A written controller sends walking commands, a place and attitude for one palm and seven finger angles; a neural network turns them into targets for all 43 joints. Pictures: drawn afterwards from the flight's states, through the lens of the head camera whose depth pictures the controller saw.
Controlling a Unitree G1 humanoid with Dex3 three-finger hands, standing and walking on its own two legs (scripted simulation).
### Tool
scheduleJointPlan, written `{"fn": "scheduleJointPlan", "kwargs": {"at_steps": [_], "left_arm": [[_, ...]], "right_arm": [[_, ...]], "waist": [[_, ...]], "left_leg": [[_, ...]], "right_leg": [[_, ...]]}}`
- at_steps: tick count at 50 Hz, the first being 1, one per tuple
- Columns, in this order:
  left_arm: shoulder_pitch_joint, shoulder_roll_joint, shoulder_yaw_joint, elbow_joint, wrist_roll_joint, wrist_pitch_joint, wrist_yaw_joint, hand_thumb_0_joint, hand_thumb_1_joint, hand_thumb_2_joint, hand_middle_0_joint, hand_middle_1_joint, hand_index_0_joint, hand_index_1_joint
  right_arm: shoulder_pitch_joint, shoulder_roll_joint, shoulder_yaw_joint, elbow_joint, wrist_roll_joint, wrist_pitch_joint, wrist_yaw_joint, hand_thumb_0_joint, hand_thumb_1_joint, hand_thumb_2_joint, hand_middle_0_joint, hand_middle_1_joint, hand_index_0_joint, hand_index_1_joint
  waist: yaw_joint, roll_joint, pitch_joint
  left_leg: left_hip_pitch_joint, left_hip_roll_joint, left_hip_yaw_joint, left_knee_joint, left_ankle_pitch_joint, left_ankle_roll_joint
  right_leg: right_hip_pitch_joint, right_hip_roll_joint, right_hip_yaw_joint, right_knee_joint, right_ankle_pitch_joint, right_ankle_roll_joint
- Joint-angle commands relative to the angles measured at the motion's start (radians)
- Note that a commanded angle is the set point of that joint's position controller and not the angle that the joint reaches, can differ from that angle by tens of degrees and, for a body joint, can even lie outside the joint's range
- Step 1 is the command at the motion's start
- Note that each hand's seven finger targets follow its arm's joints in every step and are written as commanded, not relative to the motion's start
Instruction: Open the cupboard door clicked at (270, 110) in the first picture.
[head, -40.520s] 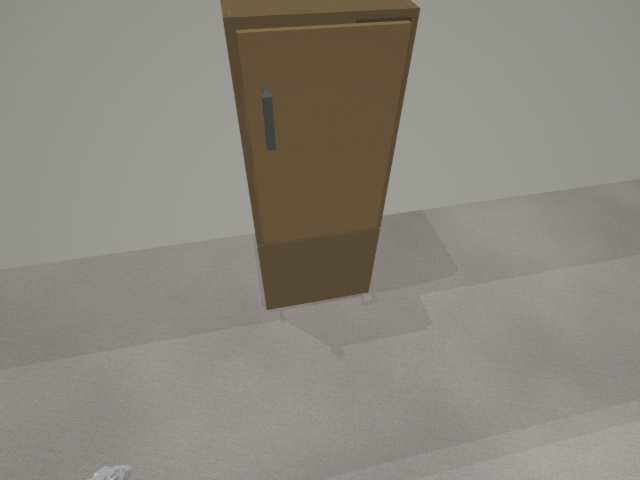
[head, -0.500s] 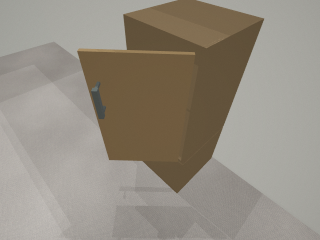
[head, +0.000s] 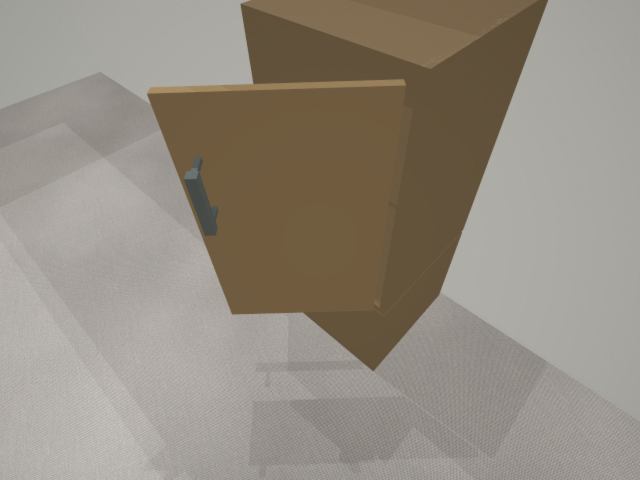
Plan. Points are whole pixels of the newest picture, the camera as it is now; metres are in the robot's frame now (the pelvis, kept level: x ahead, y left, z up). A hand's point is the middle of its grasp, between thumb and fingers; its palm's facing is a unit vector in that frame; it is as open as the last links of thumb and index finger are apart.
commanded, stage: come to a stop and stand still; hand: left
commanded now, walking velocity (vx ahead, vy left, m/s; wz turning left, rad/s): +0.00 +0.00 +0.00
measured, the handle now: (204, 197) +0.52 +0.22 +0.05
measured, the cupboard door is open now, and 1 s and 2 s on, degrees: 44 44 44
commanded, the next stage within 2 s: look again from close up in 0.26 s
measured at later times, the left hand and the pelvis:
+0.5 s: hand out of the picture +0.02 +0.16 -0.17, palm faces +0.00 -0.98 -0.21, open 7.3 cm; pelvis +0.01 -0.02 +0.01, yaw -1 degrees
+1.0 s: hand out of the picture +0.06 +0.15 -0.13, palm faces +0.15 -0.96 -0.24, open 7.3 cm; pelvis +0.00 -0.04 +0.01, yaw -1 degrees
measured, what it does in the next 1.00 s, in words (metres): stands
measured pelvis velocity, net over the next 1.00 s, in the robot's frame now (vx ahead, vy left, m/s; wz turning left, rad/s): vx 0.00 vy -0.04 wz -0.01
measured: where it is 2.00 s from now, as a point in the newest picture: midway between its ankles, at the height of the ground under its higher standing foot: outside the picture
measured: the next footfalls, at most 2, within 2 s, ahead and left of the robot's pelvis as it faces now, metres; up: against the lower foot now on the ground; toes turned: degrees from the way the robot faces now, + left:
none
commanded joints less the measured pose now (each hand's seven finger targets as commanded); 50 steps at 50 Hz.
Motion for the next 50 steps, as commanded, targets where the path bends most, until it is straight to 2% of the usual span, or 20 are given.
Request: {"fn": "scheduleJointPlan", "kwargs": {"at_steps": [1, 4, 7, 9, 12, 21, 23, 24, 27, 33, 45, 46, 47, 48, 49, 50], "left_arm": [[0.06, 0.085, 0.016, -0.024, 0.002, -0.009, -0.001, 0.0, 0.9, 0.9, -0.2, -0.3, -0.2, -0.3], [0.049, 0.092, 0.018, -0.028, 0.003, -0.005, 0.001, 0.0, 0.9, 0.9, -0.2, -0.3, -0.2, -0.3], [0.04, 0.103, 0.022, -0.029, 0.003, -0.002, 0.001, 0.0, 0.9, 0.9, -0.2, -0.3, -0.2, -0.3], [0.037, 0.106, 0.023, -0.03, 0.004, -0.002, 0.001, 0.0, 0.9, 0.9, -0.2, -0.3, -0.2, -0.3], [0.035, 0.111, 0.023, -0.027, 0.003, 0.0, 0.0, 0.0, 0.9, 0.9, -0.2, -0.3, -0.2, -0.3], [0.02, 0.119, 0.021, -0.021, 0.006, 0.001, -0.003, 0.0, 0.9, 0.9, -0.2, -0.3, -0.2, -0.3], [0.025, 0.119, 0.019, -0.017, 0.005, 0.0, -0.005, 0.0, 0.9, 0.9, -0.2, -0.3, -0.2, -0.3], [0.027, 0.12, 0.019, -0.016, 0.007, -0.002, -0.005, 0.0, 0.9, 0.9, -0.2, -0.3, -0.2, -0.3], [0.029, 0.119, 0.017, -0.012, 0.004, -0.003, -0.006, 0.0, 0.9, 0.9, -0.2, -0.3, -0.2, -0.3], [0.038, 0.118, 0.018, -0.005, 0.004, -0.006, -0.006, 0.0, 0.9, 0.9, -0.2, -0.3, -0.2, -0.3], [0.042, 0.119, 0.021, -0.002, 0.005, -0.009, -0.005, 0.0, 0.9, 0.9, -0.2, -0.3, -0.2, -0.3], [0.124, 0.128, 0.022, 0.027, 0.016, -0.029, 0.034, 0.0, 0.9, 0.9, -0.2, -0.3, -0.2, -0.3], [-0.615, 0.341, 0.12, -1.518, -0.19, -0.246, 0.022, 0.0, 0.877, 0.89, -0.202, -0.315, -0.202, -0.315], [-0.184, 0.259, 0.111, -1.235, -0.103, -0.188, 0.061, 0.0, 0.853, 0.88, -0.203, -0.33, -0.203, -0.33], [-0.155, 0.213, 0.083, -1.189, -0.115, -0.139, 0.106, 0.0, 0.83, 0.87, -0.205, -0.345, -0.205, -0.345], [0.129, -0.034, -0.031, -0.945, -0.133, -0.04, 0.096, 0.0, 0.807, 0.86, -0.207, -0.36, -0.207, -0.36]], "right_arm": [[0.043, -0.1, -0.013, -0.03, 0.004, -0.028, -0.003, 0.0, -0.9, -0.9, 0.2, 0.3, 0.2, 0.3], [0.035, -0.098, -0.014, -0.018, 0.005, -0.026, -0.003, 0.0, -0.9, -0.9, 0.2, 0.3, 0.2, 0.3], [0.028, -0.106, -0.016, -0.012, 0.003, -0.025, -0.004, 0.0, -0.9, -0.9, 0.2, 0.3, 0.2, 0.3], [0.022, -0.104, -0.016, -0.006, 0.004, -0.026, -0.006, 0.0, -0.9, -0.9, 0.2, 0.3, 0.2, 0.3], [0.007, -0.111, -0.018, -0.004, 0.004, -0.024, -0.007, 0.0, -0.9, -0.9, 0.2, 0.3, 0.2, 0.3], [-0.02, -0.109, -0.018, 0.007, 0.007, -0.017, -0.007, 0.0, -0.9, -0.9, 0.2, 0.3, 0.2, 0.3], [-0.024, -0.112, -0.019, 0.007, 0.007, -0.016, -0.006, 0.0, -0.9, -0.9, 0.2, 0.3, 0.2, 0.3], [-0.027, -0.108, -0.019, 0.011, 0.008, -0.016, -0.006, 0.0, -0.9, -0.9, 0.2, 0.3, 0.2, 0.3], [-0.034, -0.111, -0.019, 0.012, 0.008, -0.015, -0.006, 0.0, -0.9, -0.9, 0.2, 0.3, 0.2, 0.3], [-0.035, -0.11, -0.02, 0.021, 0.008, -0.017, -0.008, 0.0, -0.9, -0.9, 0.2, 0.3, 0.2, 0.3], [-0.034, -0.101, -0.019, 0.036, 0.008, -0.014, -0.01, 0.0, -0.9, -0.9, 0.2, 0.3, 0.2, 0.3], [-0.117, -0.132, -0.03, -0.038, 0.02, -0.018, 0.0, 0.0, -0.9, -0.9, 0.2, 0.3, 0.2, 0.3], [-0.058, -0.293, -0.049, -0.365, 0.067, -0.168, -0.045, 0.0, -0.9, -0.9, 0.2, 0.3, 0.2, 0.3], [-0.14, -0.199, -0.026, -0.315, 0.046, -0.252, -0.073, 0.0, -0.9, -0.9, 0.2, 0.3, 0.2, 0.3], [-0.137, -0.194, -0.044, -0.268, 0.058, -0.276, -0.071, 0.0, -0.9, -0.9, 0.2, 0.3, 0.2, 0.3], [-0.103, -0.159, -0.05, -0.258, 0.071, -0.268, -0.063, 0.0, -0.9, -0.9, 0.2, 0.3, 0.2, 0.3]], "waist": [[0.013, -0.063, 0.044], [0.012, -0.052, 0.055], [0.01, -0.055, 0.034], [0.011, -0.046, 0.026], [0.013, -0.025, 0.013], [0.01, -0.036, 0.048], [0.009, -0.043, 0.04], [0.011, -0.065, 0.041], [0.009, -0.049, 0.036], [0.01, -0.048, 0.009], [0.013, -0.065, 0.035], [0.041, -0.131, 0.06], [-0.078, 0.07, -0.422], [0.018, 0.269, -0.42], [0.0, 0.25, -0.333], [-0.028, 0.087, -0.178]], "left_leg": [[0.009, 0.126, -0.143, -0.144, 0.356, 0.003], [0.023, 0.124, -0.132, -0.154, 0.361, 0.002], [0.047, 0.123, -0.13, -0.155, 0.371, -0.001], [0.061, 0.125, -0.125, -0.153, 0.41, 0.0], [0.081, 0.125, -0.116, -0.152, 0.399, -0.003], [0.072, 0.124, -0.108, -0.169, 0.318, -0.01], [0.081, 0.125, -0.106, -0.169, 0.307, -0.011], [0.084, 0.125, -0.106, -0.166, 0.309, -0.01], [0.09, 0.125, -0.104, -0.172, 0.286, -0.014], [0.107, 0.129, -0.098, -0.167, 0.314, -0.018], [0.088, 0.129, -0.093, -0.172, 0.295, -0.026], [-0.009, 0.134, -0.06, 0.071, 0.344, -0.058], [0.247, 0.028, -0.075, -0.086, 0.5, -0.018], [0.357, 0.06, -0.069, -0.115, 0.699, -0.009], [0.263, 0.071, -0.084, -0.078, 0.65, -0.039], [0.166, 0.088, -0.098, -0.084, 0.59, -0.029]], "right_leg": [[-0.011, -0.033, 0.039, -0.056, 0.207, -0.065], [-0.01, -0.037, 0.039, -0.063, 0.22, -0.063], [0.0, -0.038, 0.043, -0.064, 0.234, -0.061], [0.009, -0.038, 0.041, -0.062, 0.262, -0.061], [0.009, -0.044, 0.05, -0.072, 0.272, -0.061], [0.002, -0.049, 0.062, -0.113, 0.274, -0.064], [0.001, -0.05, 0.065, -0.12, 0.276, -0.064], [0.005, -0.051, 0.065, -0.126, 0.293, -0.065], [0.0, -0.053, 0.074, -0.134, 0.286, -0.065], [0.018, -0.054, 0.074, -0.138, 0.326, -0.068], [0.027, -0.056, 0.074, -0.154, 0.354, -0.072], [0.007, -0.116, 0.151, -0.162, 0.814, -0.029], [0.095, -0.021, 0.065, -0.046, 0.734, -0.068], [0.056, 0.044, 0.05, 0.006, 0.496, -0.084], [-0.025, 0.038, 0.0, -0.015, 0.278, -0.072], [-0.091, 0.041, -0.025, -0.028, 0.245, -0.057]]}}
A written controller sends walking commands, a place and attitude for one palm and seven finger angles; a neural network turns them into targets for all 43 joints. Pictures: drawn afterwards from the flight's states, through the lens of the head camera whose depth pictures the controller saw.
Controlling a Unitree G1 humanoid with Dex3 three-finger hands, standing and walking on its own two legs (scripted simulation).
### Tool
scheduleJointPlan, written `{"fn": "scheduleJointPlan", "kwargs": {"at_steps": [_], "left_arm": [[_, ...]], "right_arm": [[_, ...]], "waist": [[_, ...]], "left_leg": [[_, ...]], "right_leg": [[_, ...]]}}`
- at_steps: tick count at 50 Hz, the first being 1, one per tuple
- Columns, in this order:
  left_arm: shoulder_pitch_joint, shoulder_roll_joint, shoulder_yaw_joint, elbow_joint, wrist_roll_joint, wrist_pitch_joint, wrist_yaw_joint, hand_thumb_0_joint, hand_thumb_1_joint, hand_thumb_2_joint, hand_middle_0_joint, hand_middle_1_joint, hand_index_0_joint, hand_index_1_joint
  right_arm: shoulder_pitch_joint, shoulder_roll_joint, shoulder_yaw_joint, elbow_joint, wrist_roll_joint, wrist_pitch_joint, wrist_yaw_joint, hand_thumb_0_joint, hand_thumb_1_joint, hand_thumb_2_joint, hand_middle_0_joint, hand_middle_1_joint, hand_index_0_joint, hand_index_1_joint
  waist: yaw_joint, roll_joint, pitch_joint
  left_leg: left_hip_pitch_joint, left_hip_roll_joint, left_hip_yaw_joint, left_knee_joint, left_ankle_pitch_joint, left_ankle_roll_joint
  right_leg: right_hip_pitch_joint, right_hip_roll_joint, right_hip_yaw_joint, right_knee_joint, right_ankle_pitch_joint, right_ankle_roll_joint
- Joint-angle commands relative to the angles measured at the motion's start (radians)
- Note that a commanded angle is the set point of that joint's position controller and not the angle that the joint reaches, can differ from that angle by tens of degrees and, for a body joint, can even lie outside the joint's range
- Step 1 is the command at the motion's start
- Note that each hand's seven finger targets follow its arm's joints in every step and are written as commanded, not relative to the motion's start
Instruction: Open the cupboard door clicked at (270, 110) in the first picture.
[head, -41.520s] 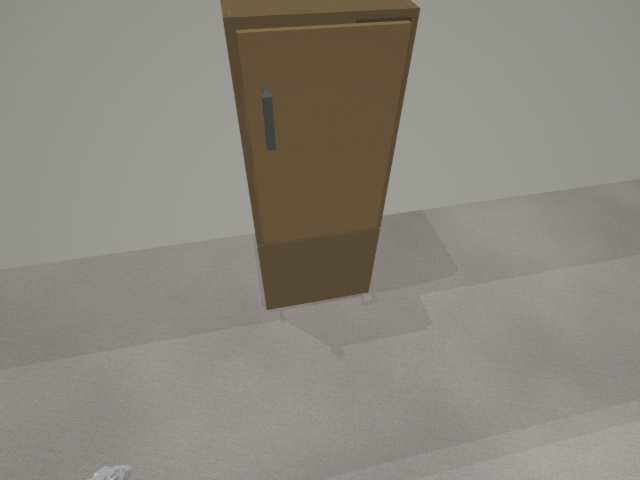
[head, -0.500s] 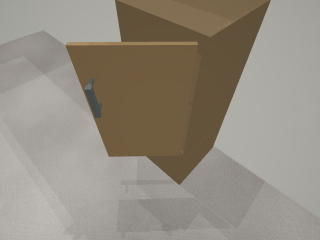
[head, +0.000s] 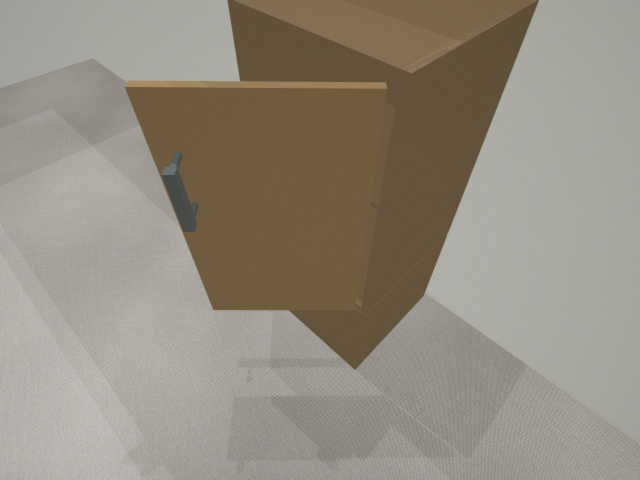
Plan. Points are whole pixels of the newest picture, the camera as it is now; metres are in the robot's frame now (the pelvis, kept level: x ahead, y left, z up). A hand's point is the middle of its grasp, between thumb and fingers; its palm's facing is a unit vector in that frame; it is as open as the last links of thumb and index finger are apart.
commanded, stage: raise the hand with hooked fingers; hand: left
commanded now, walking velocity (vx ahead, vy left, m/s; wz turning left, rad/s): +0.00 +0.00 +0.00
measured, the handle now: (183, 193) +0.52 +0.27 +0.04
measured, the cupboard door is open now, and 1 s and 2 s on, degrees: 44 44 44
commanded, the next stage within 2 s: none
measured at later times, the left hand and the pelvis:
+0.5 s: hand out of the picture +0.12 +0.21 -0.02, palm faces +0.18 -0.98 -0.05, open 9.5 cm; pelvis -0.07 -0.01 -0.08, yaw +3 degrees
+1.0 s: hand (114, 410) +0.19 +0.26 +0.00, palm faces +0.05 -1.00 -0.05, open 12.5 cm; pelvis -0.06 +0.03 -0.05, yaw +2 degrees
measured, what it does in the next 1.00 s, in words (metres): shifts its weight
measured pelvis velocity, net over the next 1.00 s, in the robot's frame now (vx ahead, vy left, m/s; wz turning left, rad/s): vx -0.06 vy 0.03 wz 0.03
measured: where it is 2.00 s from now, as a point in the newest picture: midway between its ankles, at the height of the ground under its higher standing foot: outside the picture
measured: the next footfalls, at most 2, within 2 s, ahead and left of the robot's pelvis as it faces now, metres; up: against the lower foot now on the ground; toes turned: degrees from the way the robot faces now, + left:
none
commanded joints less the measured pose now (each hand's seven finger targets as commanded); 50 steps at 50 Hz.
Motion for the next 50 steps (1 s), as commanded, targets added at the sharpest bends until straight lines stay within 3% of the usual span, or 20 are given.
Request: {"fn": "scheduleJointPlan", "kwargs": {"at_steps": [1, 2, 3, 7, 8, 10, 14, 16, 18, 19, 21, 23, 26, 29, 32, 35, 38, 41, 43, 50], "left_arm": [[-0.164, -0.043, -0.044, -0.669, -0.089, -0.122, 0.029, 0.0, 0.783, 0.85, -0.208, -0.375, -0.208, -0.375], [-0.168, 0.052, 0.044, -0.675, -0.08, -0.17, 0.011, 0.0, 0.76, 0.84, -0.21, -0.39, -0.21, -0.39], [-0.145, 0.053, 0.062, -0.622, -0.074, -0.224, -0.01, 0.0, 0.737, 0.83, -0.212, -0.405, -0.212, -0.405], [0.155, -0.013, 0.149, -0.34, -0.136, -0.459, -0.195, 0.0, 0.643, 0.79, -0.218, -0.465, -0.218, -0.465], [0.167, -0.004, 0.16, -0.36, -0.166, -0.527, -0.262, 0.0, 0.62, 0.78, -0.22, -0.48, -0.22, -0.48], [0.136, 0.069, 0.234, -0.344, -0.213, -0.621, -0.413, 0.0, 0.573, 0.76, -0.223, -0.51, -0.223, -0.51], [-0.058, 0.205, 0.328, -0.552, -0.227, -0.58, -0.431, 0.0, 0.48, 0.72, -0.23, -0.57, -0.23, -0.57], [-0.208, 0.193, 0.306, -0.708, -0.228, -0.589, -0.385, 0.0, 0.433, 0.7, -0.233, -0.6, -0.233, -0.6], [-0.325, 0.195, 0.286, -0.862, -0.212, -0.648, -0.332, 0.0, 0.387, 0.68, -0.237, -0.63, -0.237, -0.63], [-0.419, 0.205, 0.261, -0.933, -0.203, -0.674, -0.315, 0.0, 0.363, 0.67, -0.238, -0.645, -0.238, -0.645], [-0.383, 0.159, 0.186, -0.927, -0.188, -0.702, -0.315, 0.0, 0.317, 0.65, -0.242, -0.675, -0.242, -0.675], [-0.371, 0.154, 0.127, -0.875, -0.19, -0.685, -0.351, 0.0, 0.27, 0.63, -0.245, -0.705, -0.245, -0.705], [-0.347, 0.216, 0.165, -0.699, -0.201, -0.558, -0.417, 0.0, 0.2, 0.6, -0.25, -0.75, -0.25, -0.75], [-0.276, 0.273, 0.271, -0.56, -0.228, -0.377, -0.447, 0.0, 0.13, 0.57, -0.255, -0.795, -0.255, -0.795], [-0.239, 0.282, 0.362, -0.637, -0.276, -0.287, -0.405, 0.0, 0.06, 0.54, -0.26, -0.84, -0.26, -0.84], [-0.241, 0.283, 0.415, -0.733, -0.283, -0.336, -0.327, 0.0, -0.01, 0.51, -0.265, -0.885, -0.265, -0.885], [-0.272, 0.256, 0.373, -0.74, -0.236, -0.43, -0.287, 0.0, -0.08, 0.48, -0.27, -0.93, -0.27, -0.93], [-0.342, 0.225, 0.287, -0.686, -0.205, -0.477, -0.324, 0.0, -0.15, 0.45, -0.275, -0.975, -0.275, -0.975], [-0.358, 0.231, 0.274, -0.667, -0.213, -0.473, -0.366, 0.0, -0.197, 0.43, -0.278, -1.005, -0.278, -1.005], [-0.396, 0.352, 0.408, -0.722, -0.268, -0.408, -0.413, 0.0, -0.36, 0.36, -0.29, -1.11, -0.29, -1.11]], "right_arm": [[-0.105, -0.168, -0.05, -0.28, 0.042, -0.182, -0.021, 0.0, -0.9, -0.9, 0.2, 0.3, 0.2, 0.3], [-0.106, -0.199, -0.073, -0.292, 0.026, -0.193, -0.023, 0.0, -0.9, -0.9, 0.2, 0.3, 0.2, 0.3], [-0.103, -0.204, -0.078, -0.316, 0.005, -0.2, -0.022, 0.0, -0.9, -0.9, 0.2, 0.3, 0.2, 0.3], [-0.164, -0.187, -0.097, -0.408, -0.014, -0.199, 0.019, 0.0, -0.9, -0.9, 0.2, 0.3, 0.2, 0.3], [-0.181, -0.189, -0.101, -0.44, -0.012, -0.201, 0.03, 0.0, -0.9, -0.9, 0.2, 0.3, 0.2, 0.3], [-0.19, -0.204, -0.105, -0.502, -0.001, -0.198, 0.053, 0.0, -0.9, -0.9, 0.2, 0.3, 0.2, 0.3], [-0.216, -0.193, -0.104, -0.626, 0.01, -0.168, 0.041, 0.0, -0.9, -0.9, 0.2, 0.3, 0.2, 0.3], [-0.199, -0.175, -0.096, -0.653, 0.01, -0.169, 0.03, 0.0, -0.9, -0.9, 0.2, 0.3, 0.2, 0.3], [-0.162, -0.163, -0.086, -0.631, 0.001, -0.174, 0.017, 0.0, -0.9, -0.9, 0.2, 0.3, 0.2, 0.3], [-0.15, -0.169, -0.078, -0.62, -0.006, -0.176, 0.011, 0.0, -0.9, -0.9, 0.2, 0.3, 0.2, 0.3], [-0.133, -0.173, -0.066, -0.602, -0.002, -0.192, -0.005, 0.0, -0.9, -0.9, 0.2, 0.3, 0.2, 0.3], [-0.123, -0.191, -0.05, -0.58, 0.004, -0.21, -0.017, 0.0, -0.9, -0.9, 0.2, 0.3, 0.2, 0.3], [-0.118, -0.21, -0.037, -0.57, 0.022, -0.203, -0.034, 0.0, -0.9, -0.9, 0.2, 0.3, 0.2, 0.3], [-0.139, -0.213, -0.03, -0.594, 0.035, -0.182, -0.047, 0.0, -0.9, -0.9, 0.2, 0.3, 0.2, 0.3], [-0.158, -0.189, -0.028, -0.626, 0.03, -0.168, -0.043, 0.0, -0.9, -0.9, 0.2, 0.3, 0.2, 0.3], [-0.142, -0.17, -0.031, -0.616, 0.018, -0.171, -0.029, 0.0, -0.9, -0.9, 0.2, 0.3, 0.2, 0.3], [-0.111, -0.179, -0.036, -0.582, 0.006, -0.184, -0.009, 0.0, -0.9, -0.9, 0.2, 0.3, 0.2, 0.3], [-0.088, -0.208, -0.037, -0.562, 0.005, -0.196, -0.002, 0.0, -0.9, -0.9, 0.2, 0.3, 0.2, 0.3], [-0.077, -0.223, -0.041, -0.56, 0.011, -0.205, -0.009, 0.0, -0.9, -0.9, 0.2, 0.3, 0.2, 0.3], [-0.075, -0.229, -0.04, -0.567, 0.021, -0.205, -0.03, 0.0, -0.9, -0.9, 0.2, 0.3, 0.2, 0.3]], "waist": [[-0.049, 0.078, -0.084], [-0.07, -0.013, -0.119], [-0.077, -0.109, -0.075], [0.029, -0.34, -0.061], [0.044, -0.322, -0.094], [0.058, -0.135, -0.169], [0.063, 0.019, -0.308], [0.022, 0.047, -0.339], [-0.018, 0.136, -0.352], [-0.051, 0.117, -0.335], [-0.077, 0.121, -0.3], [-0.1, 0.12, -0.26], [-0.099, 0.024, -0.211], [-0.027, -0.004, -0.235], [0.034, -0.003, -0.33], [0.045, 0.012, -0.36], [0.003, 0.049, -0.3], [-0.047, 0.068, -0.234], [-0.054, 0.067, -0.255], [-0.003, 0.107, -0.37]], "left_leg": [[0.029, 0.026, -0.107, 0.018, 0.459, 0.03], [0.006, 0.004, -0.094, 0.062, 0.372, 0.033], [-0.066, -0.013, -0.094, 0.102, 0.301, 0.036], [-0.394, -0.038, -0.086, 0.258, 0.107, 0.004], [-0.445, -0.047, -0.076, 0.292, 0.071, -0.002], [-0.488, -0.066, -0.06, 0.37, 0.069, -0.016], [-0.547, -0.077, -0.029, 0.442, -0.023, 0.009], [-0.538, -0.061, -0.04, 0.47, -0.064, 0.021], [-0.487, -0.035, -0.069, 0.484, -0.065, 0.031], [-0.494, -0.023, -0.089, 0.494, -0.099, 0.036], [-0.489, -0.012, -0.106, 0.494, -0.132, 0.038], [-0.503, -0.008, -0.12, 0.489, -0.165, 0.039], [-0.573, -0.012, -0.126, 0.475, -0.21, 0.036], [-0.568, -0.026, -0.122, 0.42, -0.187, 0.031], [-0.492, -0.033, -0.114, 0.374, -0.078, 0.026], [-0.433, -0.024, -0.118, 0.342, 0.016, 0.022], [-0.395, -0.013, -0.123, 0.326, 0.033, 0.02], [-0.394, -0.011, -0.132, 0.322, -0.041, 0.023], [-0.378, -0.012, -0.136, 0.31, -0.077, 0.024], [-0.247, -0.009, -0.158, 0.259, 0.084, 0.011]], "right_leg": [[-0.133, -0.014, -0.031, 0.017, 0.295, 0.001], [-0.172, -0.007, -0.034, 0.016, 0.298, 0.006], [-0.238, 0.001, -0.044, 0.034, 0.274, 0.012], [-0.382, 0.004, -0.021, 0.199, 0.169, 0.022], [-0.382, -0.003, -0.001, 0.23, 0.158, 0.021], [-0.357, -0.027, 0.051, 0.305, 0.198, -0.002], [-0.37, -0.032, 0.132, 0.3, -0.029, 0.002], [-0.416, -0.031, 0.165, 0.286, -0.153, 0.01], [-0.495, -0.009, 0.133, 0.311, -0.176, -0.003], [-0.55, 0.004, 0.119, 0.327, -0.212, -0.005], [-0.591, 0.015, 0.104, 0.331, -0.233, -0.013], [-0.6, 0.022, 0.092, 0.327, -0.24, -0.009], [-0.57, 0.019, 0.11, 0.273, -0.313, 0.002], [-0.472, 0.006, 0.116, 0.22, -0.339, 0.006], [-0.363, -0.003, 0.085, 0.22, -0.214, 0.012], [-0.339, 0.016, 0.036, 0.26, -0.064, 0.007], [-0.415, 0.033, -0.009, 0.295, -0.01, 0.002], [-0.494, 0.036, -0.017, 0.292, -0.071, 0.0], [-0.488, 0.034, -0.014, 0.278, -0.093, 0.0], [-0.372, 0.038, -0.031, 0.271, 0.052, -0.008]]}}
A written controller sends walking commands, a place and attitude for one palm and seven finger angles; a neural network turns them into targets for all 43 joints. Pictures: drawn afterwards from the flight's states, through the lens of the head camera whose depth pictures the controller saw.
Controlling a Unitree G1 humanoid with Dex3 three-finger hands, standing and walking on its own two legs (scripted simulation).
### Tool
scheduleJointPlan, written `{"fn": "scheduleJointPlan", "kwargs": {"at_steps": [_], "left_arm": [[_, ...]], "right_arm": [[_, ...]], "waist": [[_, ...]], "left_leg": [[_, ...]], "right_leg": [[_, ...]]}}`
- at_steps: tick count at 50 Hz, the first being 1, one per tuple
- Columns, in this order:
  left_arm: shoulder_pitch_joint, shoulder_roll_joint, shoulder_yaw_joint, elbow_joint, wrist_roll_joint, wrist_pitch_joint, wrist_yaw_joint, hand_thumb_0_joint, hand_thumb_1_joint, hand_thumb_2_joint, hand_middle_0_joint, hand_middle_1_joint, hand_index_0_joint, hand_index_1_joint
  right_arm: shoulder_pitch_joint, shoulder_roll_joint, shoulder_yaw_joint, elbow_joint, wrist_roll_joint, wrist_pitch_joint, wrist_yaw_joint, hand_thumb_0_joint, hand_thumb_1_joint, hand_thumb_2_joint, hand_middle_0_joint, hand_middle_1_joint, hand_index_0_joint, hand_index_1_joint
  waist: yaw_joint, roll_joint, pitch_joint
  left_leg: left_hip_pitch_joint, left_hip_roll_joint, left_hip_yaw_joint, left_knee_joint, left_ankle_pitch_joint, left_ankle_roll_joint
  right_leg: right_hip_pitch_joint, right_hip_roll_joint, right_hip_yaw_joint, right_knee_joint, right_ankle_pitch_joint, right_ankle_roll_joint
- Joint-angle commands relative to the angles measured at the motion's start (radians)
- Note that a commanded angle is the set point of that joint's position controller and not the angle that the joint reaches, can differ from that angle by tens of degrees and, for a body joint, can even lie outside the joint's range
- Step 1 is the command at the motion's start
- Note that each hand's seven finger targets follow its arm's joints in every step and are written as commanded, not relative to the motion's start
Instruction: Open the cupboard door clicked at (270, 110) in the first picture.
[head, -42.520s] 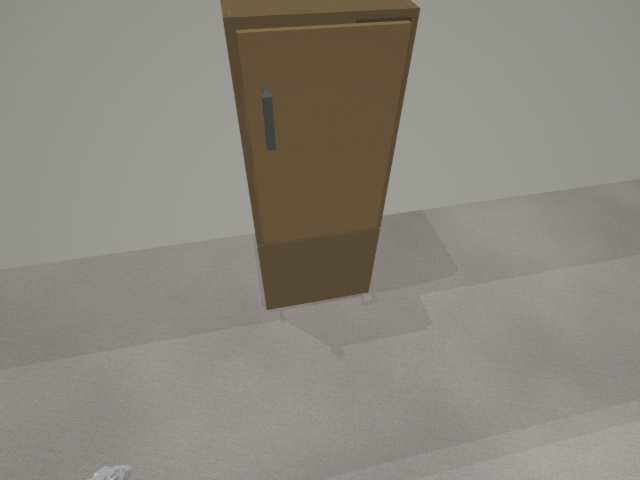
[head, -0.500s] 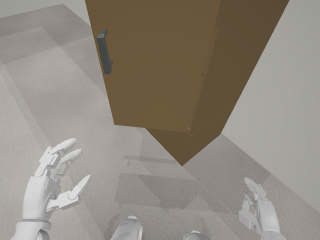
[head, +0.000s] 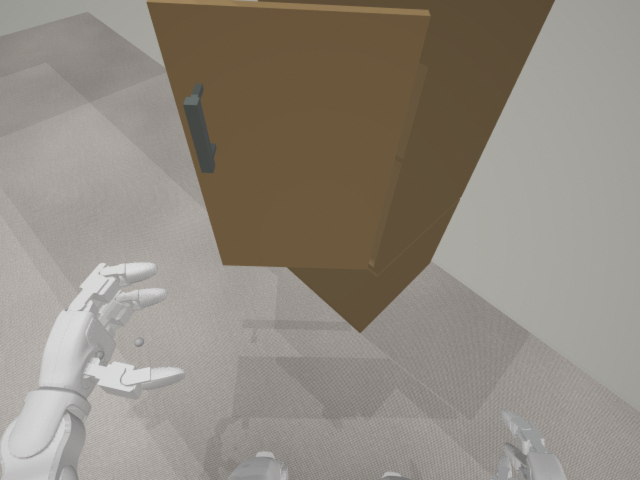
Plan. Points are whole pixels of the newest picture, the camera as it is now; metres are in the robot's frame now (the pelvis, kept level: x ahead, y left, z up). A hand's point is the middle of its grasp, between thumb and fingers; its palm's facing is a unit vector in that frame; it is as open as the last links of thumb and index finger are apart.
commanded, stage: raise the hand with hooked fingers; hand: left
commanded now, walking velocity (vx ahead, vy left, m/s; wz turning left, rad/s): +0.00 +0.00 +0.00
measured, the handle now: (203, 129) +0.58 +0.22 +0.09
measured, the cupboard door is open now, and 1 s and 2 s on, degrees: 44 44 44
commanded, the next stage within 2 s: move the hooked fingers beside the handle in 1.02 s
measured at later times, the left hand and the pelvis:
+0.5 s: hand (84, 276) +0.30 +0.27 +0.12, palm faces +0.10 -0.99 -0.05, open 13.9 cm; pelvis +0.01 +0.00 +0.02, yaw +1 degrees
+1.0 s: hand (121, 275) +0.30 +0.24 +0.11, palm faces +0.06 -1.00 -0.04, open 13.9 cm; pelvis +0.01 -0.03 +0.03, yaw +0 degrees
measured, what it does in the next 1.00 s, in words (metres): stands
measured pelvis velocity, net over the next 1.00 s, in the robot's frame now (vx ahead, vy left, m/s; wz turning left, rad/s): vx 0.01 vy -0.03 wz -0.01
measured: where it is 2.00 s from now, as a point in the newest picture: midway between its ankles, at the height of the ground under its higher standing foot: outside the picture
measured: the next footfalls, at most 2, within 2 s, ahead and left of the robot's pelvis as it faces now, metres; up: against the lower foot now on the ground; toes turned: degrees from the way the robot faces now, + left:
none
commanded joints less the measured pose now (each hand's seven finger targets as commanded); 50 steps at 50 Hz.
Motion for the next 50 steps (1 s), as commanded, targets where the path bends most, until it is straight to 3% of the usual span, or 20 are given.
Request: {"fn": "scheduleJointPlan", "kwargs": {"at_steps": [1, 4, 6, 9, 12, 16, 18, 19, 22, 26, 28, 31, 34, 37, 39, 41, 50], "left_arm": [[-0.153, 0.221, 0.156, -0.262, -0.041, -0.051, 0.006, 0.0, -0.383, 0.35, -0.292, -1.125, -0.292, -1.125], [-0.176, 0.217, 0.16, -0.234, -0.035, -0.037, 0.027, 0.0, -0.453, 0.32, -0.297, -1.17, -0.297, -1.17], [-0.203, 0.189, 0.128, -0.191, -0.024, -0.016, 0.022, 0.0, -0.5, 0.3, -0.3, -1.2, -0.3, -1.2], [-0.235, 0.196, 0.117, -0.11, -0.018, 0.033, -0.016, 0.0, -0.5, 0.3, -0.3, -1.2, -0.3, -1.2], [-0.318, 0.248, 0.144, -0.112, -0.022, 0.064, -0.057, 0.0, -0.5, 0.3, -0.3, -1.2, -0.3, -1.2], [-0.398, 0.318, 0.209, -0.146, -0.033, 0.046, -0.069, 0.0, -0.5, 0.3, -0.3, -1.2, -0.3, -1.2], [-0.43, 0.314, 0.212, -0.126, -0.04, 0.033, -0.068, 0.0, -0.5, 0.3, -0.3, -1.2, -0.3, -1.2], [-0.442, 0.341, 0.229, -0.091, -0.038, 0.033, -0.066, 0.0, -0.5, 0.3, -0.3, -1.2, -0.3, -1.2], [-0.473, 0.325, 0.218, -0.003, -0.043, 0.05, -0.09, 0.0, -0.5, 0.3, -0.3, -1.2, -0.3, -1.2], [-0.495, 0.363, 0.229, 0.076, -0.045, 0.096, -0.14, 0.0, -0.5, 0.3, -0.3, -1.2, -0.3, -1.2], [-0.467, 0.337, 0.212, 0.087, -0.052, 0.104, -0.156, 0.0, -0.5, 0.3, -0.3, -1.2, -0.3, -1.2], [-0.46, 0.351, 0.231, 0.056, -0.065, 0.083, -0.159, 0.0, -0.5, 0.3, -0.3, -1.2, -0.3, -1.2], [-0.465, 0.384, 0.267, 0.047, -0.063, 0.051, -0.135, 0.0, -0.5, 0.3, -0.3, -1.2, -0.3, -1.2], [-0.487, 0.381, 0.274, 0.045, -0.058, 0.032, -0.115, 0.0, -0.5, 0.3, -0.3, -1.2, -0.3, -1.2], [-0.486, 0.39, 0.28, 0.04, -0.056, 0.024, -0.108, 0.0, -0.5, 0.3, -0.3, -1.2, -0.3, -1.2], [-0.49, 0.375, 0.261, 0.039, -0.05, 0.02, -0.113, 0.0, -0.5, 0.3, -0.3, -1.2, -0.3, -1.2], [-0.486, 0.361, 0.255, 0.086, -0.067, 0.029, -0.129, 0.0, -0.5, 0.3, -0.3, -1.2, -0.3, -1.2]], "right_arm": [[-0.048, -0.125, -0.039, -0.17, 0.004, -0.067, -0.007, 0.0, -0.9, -0.9, 0.2, 0.3, 0.2, 0.3], [-0.046, -0.122, -0.031, -0.166, 0.0, -0.057, 0.002, 0.0, -0.9, -0.9, 0.2, 0.3, 0.2, 0.3], [-0.05, -0.121, -0.031, -0.164, 0.004, -0.047, 0.007, 0.0, -0.9, -0.9, 0.2, 0.3, 0.2, 0.3], [-0.042, -0.133, -0.03, -0.171, 0.009, -0.029, 0.003, 0.0, -0.9, -0.9, 0.2, 0.3, 0.2, 0.3], [-0.053, -0.136, -0.026, -0.177, 0.014, -0.022, -0.008, 0.0, -0.9, -0.9, 0.2, 0.3, 0.2, 0.3], [-0.055, -0.129, -0.017, -0.177, 0.007, -0.021, -0.013, 0.0, -0.9, -0.9, 0.2, 0.3, 0.2, 0.3], [-0.059, -0.126, -0.014, -0.167, 0.007, -0.022, -0.016, 0.0, -0.9, -0.9, 0.2, 0.3, 0.2, 0.3], [-0.056, -0.133, -0.01, -0.16, 0.005, -0.019, -0.016, 0.0, -0.9, -0.9, 0.2, 0.3, 0.2, 0.3], [-0.067, -0.132, -0.008, -0.151, 0.014, -0.014, -0.023, 0.0, -0.9, -0.9, 0.2, 0.3, 0.2, 0.3], [-0.058, -0.143, -0.009, -0.156, 0.019, -0.007, -0.03, 0.0, -0.9, -0.9, 0.2, 0.3, 0.2, 0.3], [-0.056, -0.142, -0.012, -0.164, 0.02, -0.01, -0.028, 0.0, -0.9, -0.9, 0.2, 0.3, 0.2, 0.3], [-0.049, -0.143, -0.016, -0.168, 0.015, -0.013, -0.019, 0.0, -0.9, -0.9, 0.2, 0.3, 0.2, 0.3], [-0.043, -0.145, -0.02, -0.165, 0.009, -0.012, -0.013, 0.0, -0.9, -0.9, 0.2, 0.3, 0.2, 0.3], [-0.045, -0.139, -0.021, -0.161, 0.01, -0.011, -0.011, 0.0, -0.9, -0.9, 0.2, 0.3, 0.2, 0.3], [-0.042, -0.14, -0.023, -0.162, 0.008, -0.009, -0.012, 0.0, -0.9, -0.9, 0.2, 0.3, 0.2, 0.3], [-0.047, -0.135, -0.022, -0.16, 0.012, -0.01, -0.013, 0.0, -0.9, -0.9, 0.2, 0.3, 0.2, 0.3], [-0.056, -0.134, -0.019, -0.155, 0.017, -0.009, -0.024, 0.0, -0.9, -0.9, 0.2, 0.3, 0.2, 0.3]], "waist": [[0.028, 0.087, -0.254], [0.026, 0.122, -0.197], [0.009, 0.111, -0.156], [0.0, 0.059, -0.143], [0.005, 0.071, -0.185], [0.018, 0.109, -0.244], [0.012, 0.101, -0.212], [0.011, 0.085, -0.186], [0.003, 0.1, -0.146], [0.01, 0.063, -0.167], [0.014, 0.057, -0.173], [0.024, 0.05, -0.2], [0.025, 0.027, -0.176], [0.019, 0.067, -0.171], [0.019, 0.045, -0.183], [0.017, 0.095, -0.186], [0.009, 0.014, -0.156]], "left_leg": [[0.284, -0.011, -0.104, -0.226, 0.247, -0.037], [0.293, -0.009, -0.106, -0.235, 0.296, -0.046], [0.296, -0.006, -0.105, -0.248, 0.282, -0.05], [0.286, -0.007, -0.103, -0.263, 0.236, -0.042], [0.314, -0.012, -0.098, -0.273, 0.239, -0.039], [0.387, -0.012, -0.107, -0.281, 0.315, -0.046], [0.389, -0.01, -0.109, -0.292, 0.292, -0.047], [0.371, -0.011, -0.112, -0.297, 0.266, -0.046], [0.358, -0.016, -0.103, -0.319, 0.193, -0.039], [0.35, -0.023, -0.087, -0.324, 0.206, -0.029], [0.35, -0.027, -0.08, -0.32, 0.218, -0.024], [0.356, -0.03, -0.071, -0.309, 0.254, -0.022], [0.341, -0.03, -0.066, -0.305, 0.255, -0.019], [0.334, -0.035, -0.053, -0.305, 0.227, -0.018], [0.333, -0.035, -0.047, -0.296, 0.234, -0.014], [0.333, -0.038, -0.04, -0.297, 0.223, -0.014], [0.309, -0.036, -0.036, -0.29, 0.214, -0.01]], "right_leg": [[0.088, 0.056, 0.0, -0.126, 0.178, -0.037], [0.088, 0.061, -0.005, -0.133, 0.208, -0.041], [0.068, 0.06, -0.008, -0.147, 0.2, -0.036], [0.086, 0.065, -0.005, -0.171, 0.186, -0.035], [0.122, 0.061, 0.002, -0.192, 0.202, -0.037], [0.153, 0.066, 0.004, -0.202, 0.239, -0.043], [0.142, 0.068, 0.003, -0.214, 0.224, -0.041], [0.146, 0.071, 0.003, -0.219, 0.208, -0.043], [0.139, 0.064, 0.01, -0.247, 0.17, -0.042], [0.186, 0.058, 0.019, -0.269, 0.199, -0.041], [0.192, 0.057, 0.025, -0.275, 0.216, -0.039], [0.215, 0.058, 0.031, -0.271, 0.253, -0.04], [0.213, 0.059, 0.037, -0.271, 0.254, -0.039], [0.206, 0.052, 0.05, -0.279, 0.234, -0.034], [0.224, 0.05, 0.062, -0.279, 0.247, -0.032], [0.223, 0.045, 0.071, -0.284, 0.242, -0.03], [0.227, 0.04, 0.092, -0.3, 0.247, -0.018]]}}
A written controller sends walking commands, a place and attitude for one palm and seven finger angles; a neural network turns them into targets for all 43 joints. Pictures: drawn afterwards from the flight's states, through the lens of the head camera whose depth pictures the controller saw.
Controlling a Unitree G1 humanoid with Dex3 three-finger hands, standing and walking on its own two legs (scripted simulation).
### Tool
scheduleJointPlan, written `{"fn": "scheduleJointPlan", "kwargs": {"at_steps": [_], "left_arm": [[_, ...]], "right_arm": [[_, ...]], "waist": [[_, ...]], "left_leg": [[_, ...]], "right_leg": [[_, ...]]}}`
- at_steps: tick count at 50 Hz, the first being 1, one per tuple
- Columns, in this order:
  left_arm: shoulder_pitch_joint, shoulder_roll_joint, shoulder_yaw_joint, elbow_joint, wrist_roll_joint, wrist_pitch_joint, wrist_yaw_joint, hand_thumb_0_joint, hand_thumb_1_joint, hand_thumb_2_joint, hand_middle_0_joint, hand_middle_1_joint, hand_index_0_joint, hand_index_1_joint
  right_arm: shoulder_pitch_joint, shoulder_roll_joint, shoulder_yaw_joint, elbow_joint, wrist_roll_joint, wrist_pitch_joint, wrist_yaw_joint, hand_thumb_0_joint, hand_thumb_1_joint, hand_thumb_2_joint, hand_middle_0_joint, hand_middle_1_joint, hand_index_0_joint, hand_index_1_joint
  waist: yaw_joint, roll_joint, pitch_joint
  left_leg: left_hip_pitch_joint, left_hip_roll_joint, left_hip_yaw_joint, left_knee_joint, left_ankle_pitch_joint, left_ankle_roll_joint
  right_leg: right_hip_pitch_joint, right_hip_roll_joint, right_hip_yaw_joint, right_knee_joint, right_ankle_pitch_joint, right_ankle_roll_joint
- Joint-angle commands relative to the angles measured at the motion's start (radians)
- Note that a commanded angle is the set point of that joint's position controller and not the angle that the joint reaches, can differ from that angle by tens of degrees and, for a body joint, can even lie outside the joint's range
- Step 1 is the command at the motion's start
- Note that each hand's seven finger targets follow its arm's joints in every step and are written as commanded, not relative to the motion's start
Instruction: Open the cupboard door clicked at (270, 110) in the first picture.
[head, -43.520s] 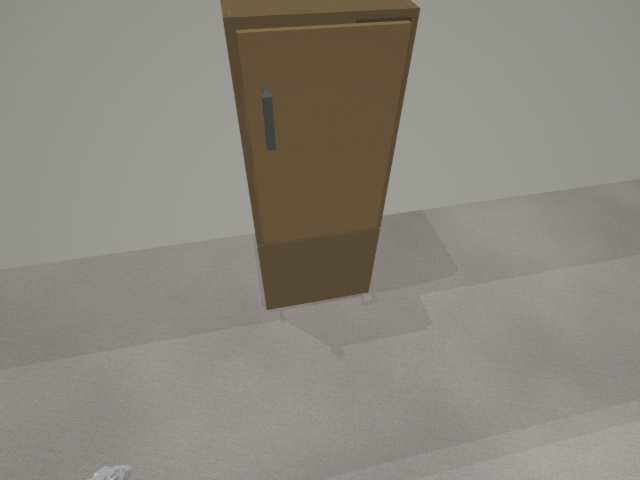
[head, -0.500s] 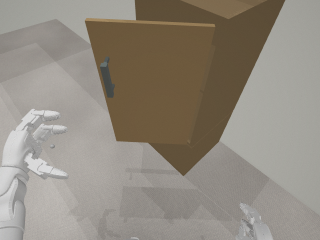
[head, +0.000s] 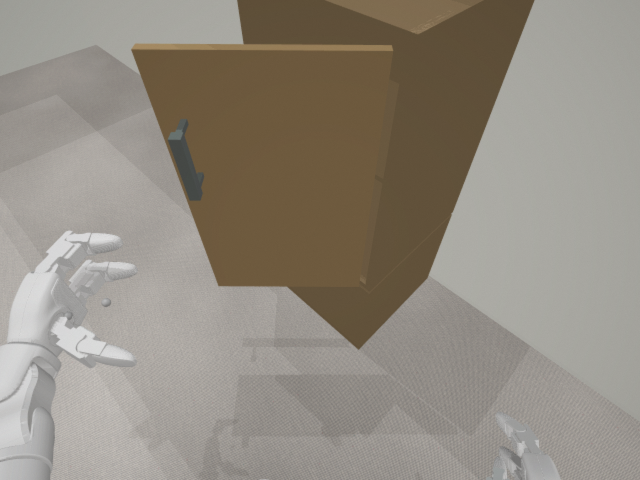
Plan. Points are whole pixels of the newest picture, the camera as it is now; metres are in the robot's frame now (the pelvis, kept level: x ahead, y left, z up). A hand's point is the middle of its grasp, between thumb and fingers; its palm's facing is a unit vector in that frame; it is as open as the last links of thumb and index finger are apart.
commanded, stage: raise the hand with hooked fingers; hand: left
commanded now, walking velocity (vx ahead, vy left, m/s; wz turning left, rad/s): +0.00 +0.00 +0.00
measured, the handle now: (189, 160) +0.57 +0.25 +0.06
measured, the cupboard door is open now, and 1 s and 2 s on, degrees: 44 44 44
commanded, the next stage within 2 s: move the hooked fingers beside the handle in 0.02 s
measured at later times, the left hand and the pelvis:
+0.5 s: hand (116, 262) +0.35 +0.28 +0.09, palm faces +0.05 -1.00 -0.01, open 13.9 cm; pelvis +0.00 +0.01 +0.00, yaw +0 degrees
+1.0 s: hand (118, 232) +0.40 +0.30 +0.08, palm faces +0.03 -1.00 +0.00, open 13.9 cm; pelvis -0.01 +0.03 -0.01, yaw -1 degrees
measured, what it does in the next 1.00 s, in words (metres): stands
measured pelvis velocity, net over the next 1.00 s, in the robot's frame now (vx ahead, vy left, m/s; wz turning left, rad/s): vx -0.01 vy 0.03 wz -0.01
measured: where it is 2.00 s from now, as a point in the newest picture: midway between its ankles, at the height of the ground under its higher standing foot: outside the picture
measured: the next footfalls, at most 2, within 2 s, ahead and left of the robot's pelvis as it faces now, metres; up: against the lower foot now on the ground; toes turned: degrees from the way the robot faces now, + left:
none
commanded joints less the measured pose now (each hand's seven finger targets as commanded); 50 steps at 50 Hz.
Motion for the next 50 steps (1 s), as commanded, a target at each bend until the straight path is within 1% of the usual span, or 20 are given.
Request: {"fn": "scheduleJointPlan", "kwargs": {"at_steps": [1, 6, 11, 13, 14, 17, 20, 24, 26, 27, 30, 35, 39, 40, 43, 44, 45, 46, 49, 50], "left_arm": [[-0.234, 0.279, 0.111, -0.172, -0.035, -0.059, -0.005, 0.0, -0.5, 0.3, -0.3, -1.2, -0.3, -1.2], [-0.247, 0.27, 0.095, -0.196, -0.024, -0.067, -0.006, 0.0, -0.5, 0.3, -0.3, -1.2, -0.3, -1.2], [-0.378, 0.299, 0.098, -0.109, -0.014, -0.074, -0.007, 0.0, -0.5, 0.3, -0.3, -1.2, -0.3, -1.2], [-0.434, 0.279, 0.069, -0.073, -0.005, -0.075, -0.011, 0.0, -0.5, 0.3, -0.3, -1.2, -0.3, -1.2], [-0.477, 0.308, 0.083, -0.063, -0.005, -0.076, -0.013, 0.0, -0.5, 0.3, -0.3, -1.2, -0.3, -1.2], [-0.525, 0.332, 0.081, -0.017, 0.018, -0.084, -0.021, 0.0, -0.5, 0.3, -0.3, -1.2, -0.3, -1.2], [-0.538, 0.35, 0.092, 0.013, 0.021, -0.091, -0.026, 0.0, -0.5, 0.3, -0.3, -1.2, -0.3, -1.2], [-0.488, 0.386, 0.143, 0.085, 0.01, -0.09, -0.027, 0.0, -0.5, 0.3, -0.3, -1.2, -0.3, -1.2], [-0.505, 0.388, 0.14, 0.11, 0.018, -0.085, -0.029, 0.0, -0.5, 0.3, -0.3, -1.2, -0.3, -1.2], [-0.532, 0.364, 0.113, 0.103, 0.022, -0.085, -0.029, 0.0, -0.5, 0.3, -0.3, -1.2, -0.3, -1.2], [-0.559, 0.378, 0.116, 0.105, 0.029, -0.092, -0.027, 0.0, -0.5, 0.3, -0.3, -1.2, -0.3, -1.2], [-0.646, 0.396, 0.118, 0.1, 0.035, -0.124, -0.026, 0.0, -0.5, 0.3, -0.3, -1.2, -0.3, -1.2], [-0.725, 0.415, 0.115, 0.183, 0.047, -0.137, -0.031, 0.0, -0.5, 0.3, -0.3, -1.2, -0.3, -1.2], [-0.741, 0.399, 0.098, 0.19, 0.053, -0.136, -0.034, 0.0, -0.5, 0.3, -0.3, -1.2, -0.3, -1.2], [-0.8, 0.423, 0.095, 0.228, 0.071, -0.142, -0.032, 0.0, -0.5, 0.3, -0.3, -1.2, -0.3, -1.2], [-0.821, 0.402, 0.073, 0.226, 0.07, -0.147, -0.035, 0.0, -0.5, 0.3, -0.3, -1.2, -0.3, -1.2], [-0.807, 0.42, 0.09, 0.258, 0.073, -0.144, -0.032, 0.0, -0.5, 0.3, -0.3, -1.2, -0.3, -1.2], [-0.864, 0.403, 0.061, 0.264, 0.078, -0.146, -0.03, 0.0, -0.5, 0.3, -0.3, -1.2, -0.3, -1.2], [-0.931, 0.436, 0.081, 0.362, 0.086, -0.147, -0.017, 0.0, -0.5, 0.3, -0.3, -1.2, -0.3, -1.2], [-0.963, 0.446, 0.078, 0.374, 0.098, -0.151, -0.013, 0.0, -0.5, 0.3, -0.3, -1.2, -0.3, -1.2]], "right_arm": [[-0.05, -0.135, -0.049, -0.143, 0.005, -0.058, -0.01, 0.0, -0.9, -0.9, 0.2, 0.3, 0.2, 0.3], [-0.049, -0.131, -0.049, -0.146, 0.004, -0.059, -0.008, 0.0, -0.9, -0.9, 0.2, 0.3, 0.2, 0.3], [-0.039, -0.138, -0.044, -0.119, 0.006, -0.048, -0.016, 0.0, -0.9, -0.9, 0.2, 0.3, 0.2, 0.3], [-0.039, -0.137, -0.042, -0.114, 0.007, -0.046, -0.02, 0.0, -0.9, -0.9, 0.2, 0.3, 0.2, 0.3], [-0.031, -0.142, -0.042, -0.113, 0.004, -0.042, -0.023, 0.0, -0.9, -0.9, 0.2, 0.3, 0.2, 0.3], [-0.016, -0.143, -0.044, -0.103, 0.003, -0.036, -0.024, 0.0, -0.9, -0.9, 0.2, 0.3, 0.2, 0.3], [0.004, -0.147, -0.049, -0.104, -0.001, -0.029, -0.019, 0.0, -0.9, -0.9, 0.2, 0.3, 0.2, 0.3], [0.016, -0.154, -0.05, -0.115, -0.003, -0.01, -0.007, 0.0, -0.9, -0.9, 0.2, 0.3, 0.2, 0.3], [0.022, -0.156, -0.053, -0.119, 0.0, 0.001, -0.003, 0.0, -0.9, -0.9, 0.2, 0.3, 0.2, 0.3], [0.023, -0.154, -0.053, -0.121, 0.001, 0.004, 0.0, 0.0, -0.9, -0.9, 0.2, 0.3, 0.2, 0.3], [0.044, -0.16, -0.059, -0.126, 0.0, 0.017, 0.005, 0.0, -0.9, -0.9, 0.2, 0.3, 0.2, 0.3], [0.068, -0.164, -0.063, -0.114, -0.004, 0.034, 0.006, 0.0, -0.9, -0.9, 0.2, 0.3, 0.2, 0.3], [0.088, -0.173, -0.062, -0.095, -0.007, 0.046, 0.001, 0.0, -0.9, -0.9, 0.2, 0.3, 0.2, 0.3], [0.085, -0.169, -0.061, -0.096, -0.007, 0.047, 0.002, 0.0, -0.9, -0.9, 0.2, 0.3, 0.2, 0.3], [0.101, -0.175, -0.063, -0.081, -0.01, 0.054, 0.002, 0.0, -0.9, -0.9, 0.2, 0.3, 0.2, 0.3], [0.107, -0.176, -0.063, -0.083, -0.012, 0.057, 0.003, 0.0, -0.9, -0.9, 0.2, 0.3, 0.2, 0.3], [0.109, -0.177, -0.063, -0.081, -0.011, 0.061, 0.004, 0.0, -0.9, -0.9, 0.2, 0.3, 0.2, 0.3], [0.109, -0.178, -0.06, -0.078, -0.01, 0.063, 0.004, 0.0, -0.9, -0.9, 0.2, 0.3, 0.2, 0.3], [0.124, -0.186, -0.058, -0.065, -0.013, 0.076, 0.003, 0.0, -0.9, -0.9, 0.2, 0.3, 0.2, 0.3], [0.127, -0.187, -0.057, -0.063, -0.015, 0.078, 0.006, 0.0, -0.9, -0.9, 0.2, 0.3, 0.2, 0.3]], "waist": [[0.007, -0.005, -0.2], [0.01, 0.029, -0.236], [-0.022, 0.006, -0.176], [-0.029, 0.029, -0.177], [-0.031, -0.001, -0.192], [-0.026, 0.059, -0.246], [-0.019, 0.045, -0.305], [0.004, 0.021, -0.299], [0.001, 0.026, -0.283], [-0.011, 0.05, -0.271], [-0.017, 0.032, -0.279], [-0.031, 0.073, -0.321], [-0.047, 0.051, -0.291], [-0.047, 0.089, -0.302], [-0.055, 0.111, -0.315], [-0.063, 0.098, -0.333], [-0.054, 0.099, -0.334], [-0.071, 0.106, -0.324], [-0.082, 0.049, -0.288], [-0.081, 0.075, -0.305]], "left_leg": [[0.11, -0.052, -0.037, -0.091, 0.142, 0.029], [0.144, -0.053, -0.034, -0.088, 0.186, 0.03], [0.104, -0.052, -0.037, -0.083, 0.141, 0.028], [0.108, -0.053, -0.039, -0.085, 0.111, 0.027], [0.103, -0.05, -0.041, -0.078, 0.116, 0.03], [0.121, -0.052, -0.045, -0.074, 0.144, 0.029], [0.138, -0.049, -0.05, -0.065, 0.187, 0.029], [0.103, -0.049, -0.045, -0.061, 0.218, 0.028], [0.087, -0.048, -0.044, -0.067, 0.212, 0.025], [0.095, -0.049, -0.041, -0.068, 0.207, 0.026], [0.102, -0.043, -0.044, -0.063, 0.228, 0.028], [0.126, -0.041, -0.05, -0.053, 0.236, 0.025], [0.107, -0.036, -0.063, -0.052, 0.198, 0.026], [0.117, -0.037, -0.064, -0.052, 0.192, 0.023], [0.139, -0.031, -0.082, -0.049, 0.187, 0.018], [0.15, -0.031, -0.083, -0.04, 0.21, 0.021], [0.143, -0.028, -0.088, -0.043, 0.198, 0.016], [0.147, -0.025, -0.095, -0.044, 0.186, 0.015], [0.091, -0.023, -0.1, -0.04, 0.129, 0.02], [0.094, -0.024, -0.101, -0.039, 0.124, 0.018]], "right_leg": [[0.058, 0.009, 0.092, -0.128, 0.191, 0.019], [0.063, 0.012, 0.081, -0.11, 0.25, 0.017], [0.02, 0.012, 0.089, -0.115, 0.206, 0.019], [-0.006, 0.01, 0.086, -0.117, 0.165, 0.017], [0.007, 0.012, 0.092, -0.112, 0.167, 0.016], [0.015, 0.01, 0.087, -0.098, 0.196, 0.011], [0.031, 0.016, 0.077, -0.078, 0.245, 0.008], [0.056, 0.02, 0.074, -0.062, 0.291, 0.004], [0.036, 0.02, 0.067, -0.06, 0.287, 0.006], [0.014, 0.021, 0.066, -0.063, 0.28, 0.007], [0.004, 0.029, 0.061, -0.055, 0.291, 0.005], [-0.019, 0.035, 0.059, -0.044, 0.276, 0.0], [-0.059, 0.038, 0.052, -0.042, 0.225, -0.003], [-0.075, 0.036, 0.051, -0.041, 0.214, -0.003], [-0.116, 0.037, 0.044, -0.037, 0.182, -0.006], [-0.117, 0.041, 0.043, -0.03, 0.198, -0.008], [-0.127, 0.04, 0.04, -0.03, 0.183, -0.007], [-0.153, 0.04, 0.037, -0.027, 0.167, -0.006], [-0.176, 0.041, 0.035, -0.024, 0.124, -0.005], [-0.181, 0.038, 0.037, -0.019, 0.119, -0.004]]}}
